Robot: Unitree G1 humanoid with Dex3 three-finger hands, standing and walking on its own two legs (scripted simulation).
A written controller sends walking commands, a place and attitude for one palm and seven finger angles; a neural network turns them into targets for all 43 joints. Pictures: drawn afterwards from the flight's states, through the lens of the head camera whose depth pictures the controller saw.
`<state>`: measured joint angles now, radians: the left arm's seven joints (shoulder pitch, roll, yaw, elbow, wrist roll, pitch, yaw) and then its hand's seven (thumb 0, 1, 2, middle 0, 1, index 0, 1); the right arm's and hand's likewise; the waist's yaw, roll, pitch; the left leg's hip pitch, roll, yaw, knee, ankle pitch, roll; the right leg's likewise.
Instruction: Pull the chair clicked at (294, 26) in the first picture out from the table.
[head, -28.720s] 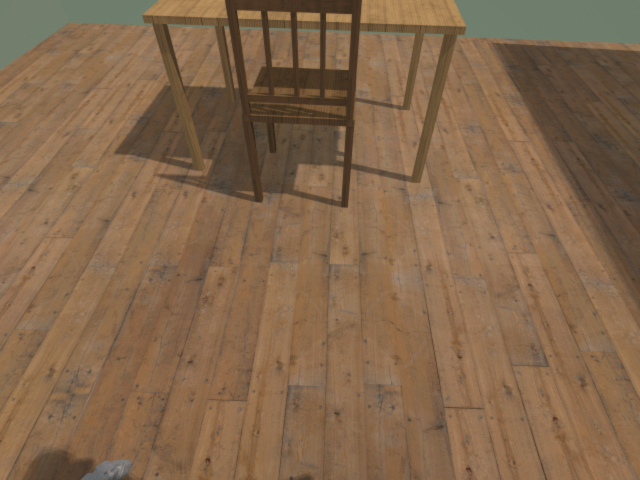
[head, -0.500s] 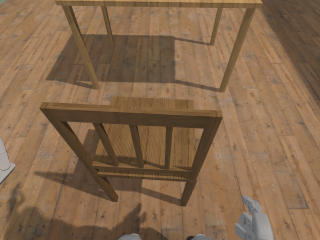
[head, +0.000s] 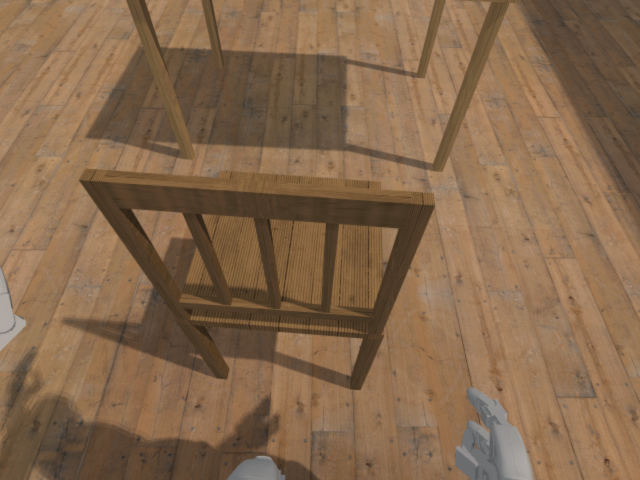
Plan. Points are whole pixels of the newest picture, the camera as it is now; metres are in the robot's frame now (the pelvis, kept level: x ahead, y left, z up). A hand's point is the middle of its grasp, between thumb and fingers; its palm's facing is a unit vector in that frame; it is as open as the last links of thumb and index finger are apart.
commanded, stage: step back with the hand held close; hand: left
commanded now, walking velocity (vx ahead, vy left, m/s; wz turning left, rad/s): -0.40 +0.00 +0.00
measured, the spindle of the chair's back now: (270, 267) +0.42 +0.12 -0.08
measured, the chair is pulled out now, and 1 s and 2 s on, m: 0.73 0.73 0.73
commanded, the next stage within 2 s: stop stepping back and stand still in 0.18 s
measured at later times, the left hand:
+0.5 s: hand out of the picture +0.10 +0.25 +0.17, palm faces +0.35 -0.76 -0.55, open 7.4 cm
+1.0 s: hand out of the picture +0.08 +0.26 +0.16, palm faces +0.40 -0.80 -0.45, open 7.4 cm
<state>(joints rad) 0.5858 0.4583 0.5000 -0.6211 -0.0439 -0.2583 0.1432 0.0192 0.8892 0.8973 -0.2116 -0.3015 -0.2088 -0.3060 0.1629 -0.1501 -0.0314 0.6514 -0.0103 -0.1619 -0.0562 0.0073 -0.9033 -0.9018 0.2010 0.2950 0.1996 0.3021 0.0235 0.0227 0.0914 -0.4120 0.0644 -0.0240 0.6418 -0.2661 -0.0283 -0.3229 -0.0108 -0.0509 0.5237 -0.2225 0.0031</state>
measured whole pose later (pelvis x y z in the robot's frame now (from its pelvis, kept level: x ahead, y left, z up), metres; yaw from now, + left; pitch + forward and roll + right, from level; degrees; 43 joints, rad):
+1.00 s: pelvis -0.12 +0.01 +0.01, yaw -1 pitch -2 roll -1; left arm 0.55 0.38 0.37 -0.45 -0.03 -0.17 0.14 0.02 0.89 0.90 -0.21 -0.30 -0.21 -0.31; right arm 0.24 -0.19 0.00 0.65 0.02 -0.14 -0.07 0.01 -0.90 -0.90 0.20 0.30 0.20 0.30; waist 0.01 0.01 0.02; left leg -0.22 0.01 0.01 0.51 -0.26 0.02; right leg -0.22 -0.02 -0.02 0.43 -0.19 0.03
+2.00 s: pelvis -0.10 +0.00 +0.02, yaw -1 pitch -1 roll +0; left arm 0.28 0.13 -0.02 1.10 0.01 0.00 0.04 0.02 0.94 0.90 -0.20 -0.30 -0.20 -0.30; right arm 0.32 -0.11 -0.01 1.09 -0.01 0.01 -0.03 0.01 -0.92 -0.90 0.20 0.29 0.20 0.30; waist -0.01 0.03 0.05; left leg -0.16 -0.01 0.02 0.42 -0.24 0.02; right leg -0.19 -0.03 -0.02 0.41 -0.20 0.02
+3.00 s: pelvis -0.09 -0.01 +0.02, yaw +0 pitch -1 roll +0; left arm 0.29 0.12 -0.01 1.09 0.01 0.00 0.04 0.02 0.93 0.90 -0.20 -0.30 -0.20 -0.30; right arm 0.32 -0.11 -0.01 1.10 -0.01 0.00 -0.04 0.00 -0.91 -0.90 0.20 0.29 0.20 0.30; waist -0.01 0.02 0.07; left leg -0.16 0.00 0.00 0.42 -0.25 0.01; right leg -0.18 -0.02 -0.03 0.41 -0.22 0.01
